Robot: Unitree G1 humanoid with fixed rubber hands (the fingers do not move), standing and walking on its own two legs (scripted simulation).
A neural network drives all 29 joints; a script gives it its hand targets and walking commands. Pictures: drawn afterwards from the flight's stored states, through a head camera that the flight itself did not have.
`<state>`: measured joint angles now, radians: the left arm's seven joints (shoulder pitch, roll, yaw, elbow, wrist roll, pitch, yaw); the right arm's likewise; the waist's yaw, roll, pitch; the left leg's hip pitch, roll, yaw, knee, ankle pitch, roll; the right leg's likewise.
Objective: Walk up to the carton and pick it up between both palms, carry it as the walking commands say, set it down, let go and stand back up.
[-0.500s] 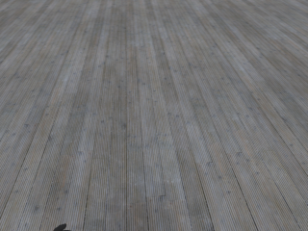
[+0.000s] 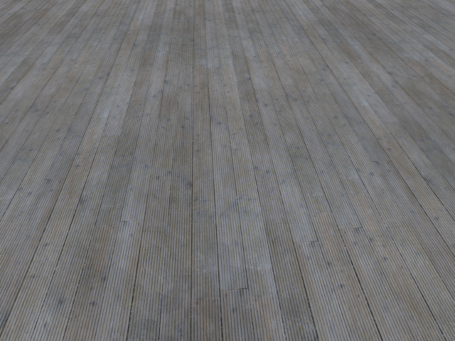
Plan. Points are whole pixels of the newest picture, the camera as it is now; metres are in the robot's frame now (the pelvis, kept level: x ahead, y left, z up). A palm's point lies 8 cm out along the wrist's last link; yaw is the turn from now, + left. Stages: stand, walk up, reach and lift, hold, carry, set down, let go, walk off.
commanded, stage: stand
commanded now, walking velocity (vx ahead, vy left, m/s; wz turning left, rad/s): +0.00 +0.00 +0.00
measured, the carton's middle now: out of the picture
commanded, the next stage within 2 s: walk up in 1.02 s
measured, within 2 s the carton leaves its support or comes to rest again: neither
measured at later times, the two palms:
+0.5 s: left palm out of the picture +0.09 +0.29 -0.11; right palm out of the picture +0.09 -0.29 -0.12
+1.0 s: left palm out of the picture +0.10 +0.29 -0.11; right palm out of the picture +0.09 -0.30 -0.12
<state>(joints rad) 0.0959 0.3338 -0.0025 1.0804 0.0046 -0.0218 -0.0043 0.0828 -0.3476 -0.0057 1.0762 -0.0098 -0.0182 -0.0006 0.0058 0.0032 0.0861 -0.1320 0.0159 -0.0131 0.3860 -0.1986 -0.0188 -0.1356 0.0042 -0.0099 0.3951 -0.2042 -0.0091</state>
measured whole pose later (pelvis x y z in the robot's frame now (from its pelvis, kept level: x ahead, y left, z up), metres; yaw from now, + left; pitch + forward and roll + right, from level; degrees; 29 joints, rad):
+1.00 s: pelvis +0.01 +0.00 +0.00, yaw +0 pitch -3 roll +0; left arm 0.10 0.34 0.00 1.09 0.01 -0.02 0.00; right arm 0.10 -0.34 -0.01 1.09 -0.01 -0.01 0.00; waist 0.00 0.00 0.07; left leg -0.10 0.02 -0.01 0.34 -0.20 -0.03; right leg -0.11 0.01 -0.01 0.35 -0.20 -0.01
